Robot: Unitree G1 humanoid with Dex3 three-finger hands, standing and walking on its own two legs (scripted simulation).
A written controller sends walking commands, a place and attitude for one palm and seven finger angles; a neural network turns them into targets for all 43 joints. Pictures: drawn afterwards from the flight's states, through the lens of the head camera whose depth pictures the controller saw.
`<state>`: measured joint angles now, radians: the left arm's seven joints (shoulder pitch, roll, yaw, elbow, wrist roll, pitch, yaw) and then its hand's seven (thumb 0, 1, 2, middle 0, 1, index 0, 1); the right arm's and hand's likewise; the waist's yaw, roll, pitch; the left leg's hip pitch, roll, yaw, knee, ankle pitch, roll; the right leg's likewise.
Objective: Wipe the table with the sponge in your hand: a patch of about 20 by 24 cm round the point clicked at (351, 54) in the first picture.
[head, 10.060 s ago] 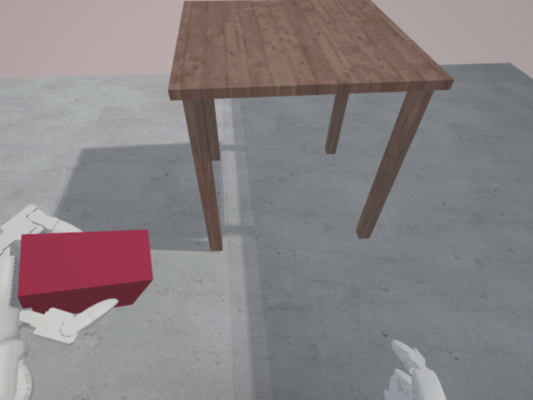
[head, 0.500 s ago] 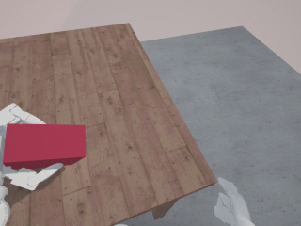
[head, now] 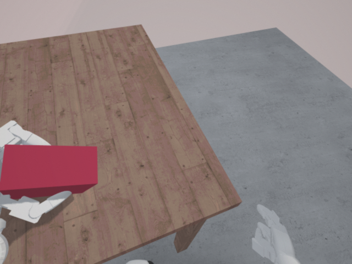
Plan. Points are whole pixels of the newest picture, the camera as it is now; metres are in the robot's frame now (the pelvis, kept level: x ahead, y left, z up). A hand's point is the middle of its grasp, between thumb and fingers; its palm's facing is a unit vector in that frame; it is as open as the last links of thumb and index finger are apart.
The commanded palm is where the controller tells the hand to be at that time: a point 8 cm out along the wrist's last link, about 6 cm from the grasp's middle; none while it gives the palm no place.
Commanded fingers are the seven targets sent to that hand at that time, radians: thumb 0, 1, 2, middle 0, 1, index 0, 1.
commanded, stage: shuffle to correct the standing spot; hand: left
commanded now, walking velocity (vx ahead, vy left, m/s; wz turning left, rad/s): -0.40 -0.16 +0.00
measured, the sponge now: (64, 173) +0.23 +0.22 +0.14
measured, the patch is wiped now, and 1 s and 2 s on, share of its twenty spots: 0.00 0.00 0.00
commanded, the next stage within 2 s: none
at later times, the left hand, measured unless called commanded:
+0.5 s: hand (55, 198) +0.18 +0.21 +0.15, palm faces +0.29 -0.87 -0.41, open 10.1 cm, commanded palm +0.13 +0.25 +0.17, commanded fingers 0.00 0.10 1.30 -1.20 -1.60 -1.20 -1.60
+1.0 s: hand (70, 172) +0.22 +0.20 +0.16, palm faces +0.28 -0.85 -0.44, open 10.1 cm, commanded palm +0.16 +0.24 +0.17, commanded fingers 0.00 0.10 1.30 -1.20 -1.60 -1.20 -1.60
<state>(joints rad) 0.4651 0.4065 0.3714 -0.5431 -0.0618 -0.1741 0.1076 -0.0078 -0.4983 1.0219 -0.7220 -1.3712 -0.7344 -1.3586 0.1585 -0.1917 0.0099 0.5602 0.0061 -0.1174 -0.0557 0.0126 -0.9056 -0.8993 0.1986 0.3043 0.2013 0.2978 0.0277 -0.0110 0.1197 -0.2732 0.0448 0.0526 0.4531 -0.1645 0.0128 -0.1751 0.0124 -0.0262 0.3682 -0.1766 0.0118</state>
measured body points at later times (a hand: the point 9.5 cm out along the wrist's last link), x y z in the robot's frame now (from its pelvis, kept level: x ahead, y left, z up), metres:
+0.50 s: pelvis -0.03 -0.03 -0.01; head +0.01 -0.01 +0.44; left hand +0.16 +0.25 +0.17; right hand +0.13 -0.27 -0.09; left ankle +0.05 +0.11 -0.74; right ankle +0.01 -0.13 -0.74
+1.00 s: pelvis +0.00 -0.04 -0.01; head +0.06 -0.02 +0.44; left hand +0.20 +0.24 +0.18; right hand +0.18 -0.26 -0.09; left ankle +0.05 +0.10 -0.74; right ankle +0.01 -0.13 -0.74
